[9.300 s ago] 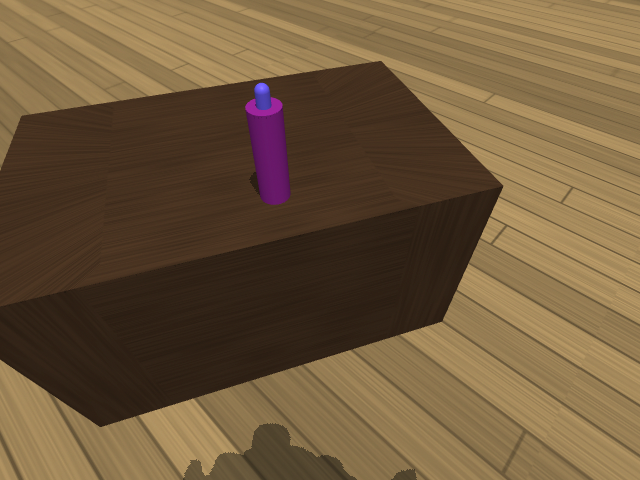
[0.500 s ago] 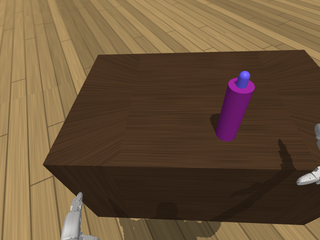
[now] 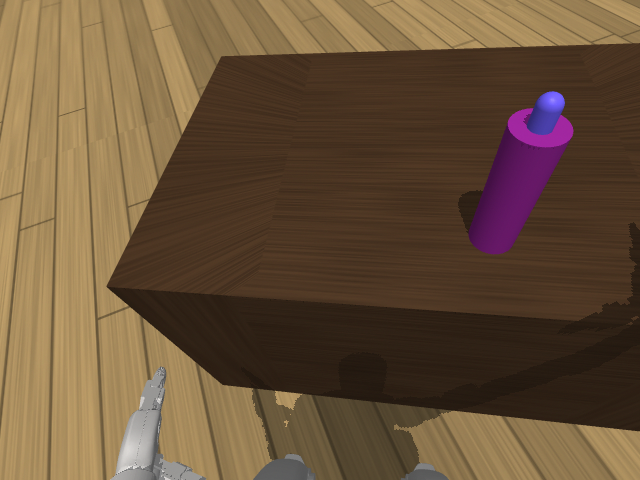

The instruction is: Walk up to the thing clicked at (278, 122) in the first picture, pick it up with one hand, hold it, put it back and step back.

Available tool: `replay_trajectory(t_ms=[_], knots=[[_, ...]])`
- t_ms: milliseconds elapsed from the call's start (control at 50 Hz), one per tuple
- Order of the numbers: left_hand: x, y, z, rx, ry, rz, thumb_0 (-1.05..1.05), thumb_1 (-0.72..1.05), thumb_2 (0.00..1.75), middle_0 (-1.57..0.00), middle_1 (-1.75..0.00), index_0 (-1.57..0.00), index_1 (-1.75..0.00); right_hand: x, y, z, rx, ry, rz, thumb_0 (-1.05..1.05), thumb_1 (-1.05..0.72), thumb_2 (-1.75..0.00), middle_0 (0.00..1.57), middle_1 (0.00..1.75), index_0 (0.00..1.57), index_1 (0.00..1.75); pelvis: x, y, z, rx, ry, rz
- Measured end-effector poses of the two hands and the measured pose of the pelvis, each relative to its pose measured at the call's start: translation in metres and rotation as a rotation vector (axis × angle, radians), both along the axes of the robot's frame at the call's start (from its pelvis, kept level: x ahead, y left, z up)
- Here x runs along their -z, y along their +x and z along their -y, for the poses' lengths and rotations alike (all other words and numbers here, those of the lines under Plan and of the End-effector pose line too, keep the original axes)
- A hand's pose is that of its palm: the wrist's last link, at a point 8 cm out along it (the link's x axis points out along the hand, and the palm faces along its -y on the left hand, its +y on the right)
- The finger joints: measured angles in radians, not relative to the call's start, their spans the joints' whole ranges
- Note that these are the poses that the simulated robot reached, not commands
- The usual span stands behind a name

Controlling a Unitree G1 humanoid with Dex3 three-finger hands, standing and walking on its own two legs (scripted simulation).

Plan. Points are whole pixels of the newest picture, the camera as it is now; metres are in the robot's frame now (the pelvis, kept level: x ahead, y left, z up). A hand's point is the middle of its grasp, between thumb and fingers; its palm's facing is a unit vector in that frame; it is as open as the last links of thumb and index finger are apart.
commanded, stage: go down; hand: right
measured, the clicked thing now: (516, 180) +0.51 -0.21 +0.05
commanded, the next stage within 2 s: approach in 1.48 s
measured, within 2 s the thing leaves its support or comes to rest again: neither
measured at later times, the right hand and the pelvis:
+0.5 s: hand out of the picture +0.39 -0.38 +0.10, palm faces +0.21 +0.98 +0.01, open 17.6 cm; pelvis +0.01 -0.01 -0.01, yaw +0 degrees
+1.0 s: hand out of the picture +0.41 -0.40 +0.11, palm faces +0.23 +0.97 +0.00, open 17.6 cm; pelvis +0.00 -0.01 -0.02, yaw +0 degrees
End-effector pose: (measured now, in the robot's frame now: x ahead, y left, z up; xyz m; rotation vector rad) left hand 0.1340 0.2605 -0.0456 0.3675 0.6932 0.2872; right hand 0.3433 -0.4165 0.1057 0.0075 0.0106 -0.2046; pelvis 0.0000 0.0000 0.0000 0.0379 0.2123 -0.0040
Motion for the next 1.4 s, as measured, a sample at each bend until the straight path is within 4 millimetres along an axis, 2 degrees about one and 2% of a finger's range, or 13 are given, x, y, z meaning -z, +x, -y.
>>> replay_trajectory(t_ms=[160, 480, 740, 1000, 1200, 1400], knots=[[-0.004, 0.009, 0.005, 0.007, 0.009, 0.023, -0.01, -0.54, 0.06, -0.06, -0.06, -0.06, -0.05, 0.004, 0.011, 0.005, -0.010, 0.015, -0.010, -0.01, 0.59, -0.06, 0.03, 0.06, 0.04, 0.06, 0.003, 0.005, 0.006, -0.001, 0.009, -0.022], [0.002, 0.010, 0.009, 0.010, -0.008, 0.001, -0.01, -0.54, 0.06, -0.06, -0.06, -0.05, -0.05, 0.002, 0.020, 0.013, 0.006, 0.007, -0.009, -0.01, 0.57, -0.06, 0.04, 0.05, 0.05, 0.06, 0.008, 0.008, 0.007, -0.002, 0.014, -0.041], [0.003, 0.005, 0.005, 0.029, 0.012, -0.012, 0.00, -0.53, 0.05, -0.06, -0.05, -0.05, -0.05, -0.004, 0.025, 0.022, 0.028, -0.001, -0.007, -0.01, 0.56, -0.06, 0.04, 0.05, 0.04, 0.06, 0.013, 0.003, 0.002, 0.005, 0.018, -0.058], [0.002, 0.002, 0.007, 0.022, 0.026, -0.011, 0.00, -0.53, 0.05, -0.06, -0.05, -0.06, -0.04, -0.006, 0.035, 0.032, 0.031, -0.003, -0.014, -0.01, 0.57, -0.05, 0.04, 0.05, 0.05, 0.05, 0.016, 0.003, 0.006, 0.000, 0.023, -0.082], [0.004, 0.005, 0.012, 0.020, 0.010, -0.024, 0.00, -0.53, 0.05, -0.06, -0.05, -0.06, -0.05, 0.003, 0.031, 0.032, 0.029, 0.013, -0.034, -0.01, 0.56, -0.06, 0.05, 0.05, 0.05, 0.05, 0.014, 0.009, 0.010, -0.002, 0.027, -0.080], [-0.001, 0.012, 0.013, 0.024, 0.009, 0.001, 0.00, -0.53, 0.05, -0.06, -0.05, -0.06, -0.05, -0.006, 0.032, 0.030, 0.038, 0.011, -0.007, -0.01, 0.55, -0.06, 0.04, 0.05, 0.05, 0.06, 0.013, 0.008, 0.009, 0.004, 0.025, -0.066]])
